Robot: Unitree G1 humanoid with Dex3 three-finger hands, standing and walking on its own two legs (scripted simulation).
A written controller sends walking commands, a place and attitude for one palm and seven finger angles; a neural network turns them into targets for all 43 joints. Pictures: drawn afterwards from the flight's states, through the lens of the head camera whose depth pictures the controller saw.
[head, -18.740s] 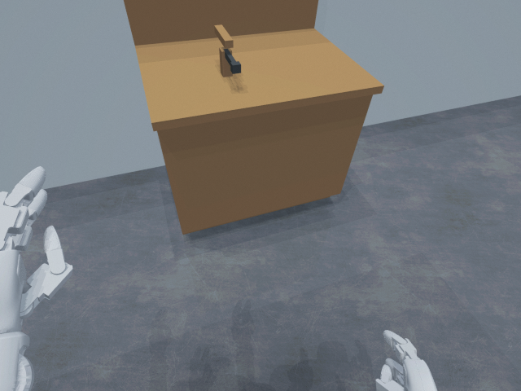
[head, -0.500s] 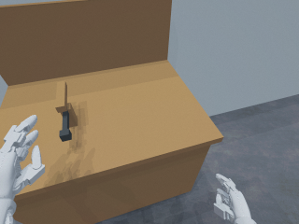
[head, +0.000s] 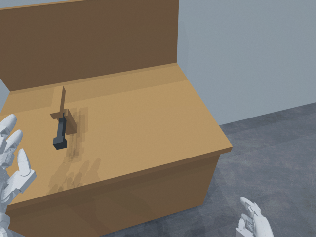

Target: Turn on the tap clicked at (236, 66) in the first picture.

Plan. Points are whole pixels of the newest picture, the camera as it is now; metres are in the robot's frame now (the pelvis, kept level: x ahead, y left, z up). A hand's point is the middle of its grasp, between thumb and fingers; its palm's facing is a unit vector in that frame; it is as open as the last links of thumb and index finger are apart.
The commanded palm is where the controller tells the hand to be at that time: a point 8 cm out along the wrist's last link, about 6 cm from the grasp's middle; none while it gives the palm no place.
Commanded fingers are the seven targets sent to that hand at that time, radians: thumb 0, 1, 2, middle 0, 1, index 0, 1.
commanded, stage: turn the palm inward beside the body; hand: left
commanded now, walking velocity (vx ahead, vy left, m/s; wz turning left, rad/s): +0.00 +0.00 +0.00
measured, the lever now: (60, 142) +0.35 +0.34 +0.03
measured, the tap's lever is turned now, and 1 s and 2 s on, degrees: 0 0 0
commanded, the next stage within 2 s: reach beside the lever's end, fingers flat in 1.36 s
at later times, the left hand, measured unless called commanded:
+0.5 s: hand (25, 184) +0.17 +0.27 +0.14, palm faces +0.50 -0.85 -0.18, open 7.4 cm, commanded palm +0.12 +0.31 +0.15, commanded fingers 0.00 0.90 0.90 -0.20 -0.30 -0.20 -0.30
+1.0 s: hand (25, 182) +0.18 +0.28 +0.14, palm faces +0.52 -0.85 -0.12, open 7.4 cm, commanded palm +0.12 +0.31 +0.15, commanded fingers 0.00 0.90 0.90 -0.20 -0.30 -0.20 -0.30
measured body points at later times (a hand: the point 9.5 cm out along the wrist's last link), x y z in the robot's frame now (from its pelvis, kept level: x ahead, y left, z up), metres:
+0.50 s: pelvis -0.01 +0.03 +0.00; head -0.01 +0.01 +0.45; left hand +0.14 +0.31 +0.15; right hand +0.20 -0.18 -0.07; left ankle -0.01 +0.15 -0.72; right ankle +0.03 -0.04 -0.72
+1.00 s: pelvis +0.00 +0.04 +0.01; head -0.01 +0.03 +0.46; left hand +0.15 +0.32 +0.14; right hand +0.21 -0.16 -0.07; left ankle -0.01 +0.15 -0.72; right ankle +0.03 -0.04 -0.72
